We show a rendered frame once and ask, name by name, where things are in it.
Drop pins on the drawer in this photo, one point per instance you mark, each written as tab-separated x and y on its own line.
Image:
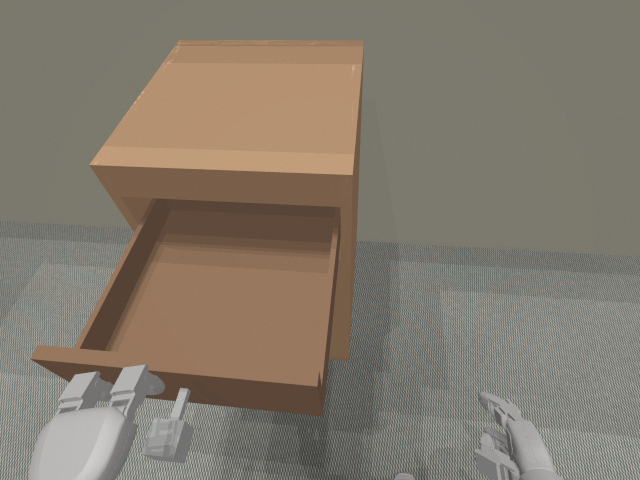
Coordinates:
233	301

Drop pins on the handle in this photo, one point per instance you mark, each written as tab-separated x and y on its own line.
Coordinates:
169	439

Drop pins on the robot left hand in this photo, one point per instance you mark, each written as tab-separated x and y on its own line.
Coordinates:
85	443

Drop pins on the robot right hand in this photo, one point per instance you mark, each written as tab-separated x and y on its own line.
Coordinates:
507	457

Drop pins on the cabinet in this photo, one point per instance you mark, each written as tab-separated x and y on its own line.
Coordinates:
251	121

